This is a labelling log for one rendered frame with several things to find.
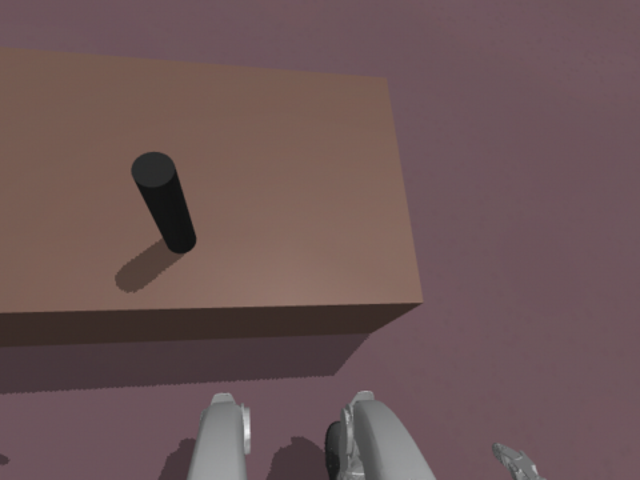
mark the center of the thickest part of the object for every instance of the right robot foot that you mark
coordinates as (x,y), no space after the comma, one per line
(332,450)

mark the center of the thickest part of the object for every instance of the can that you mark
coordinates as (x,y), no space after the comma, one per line
(156,178)

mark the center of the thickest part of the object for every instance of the right robot hand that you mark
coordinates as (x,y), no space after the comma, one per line
(518,464)

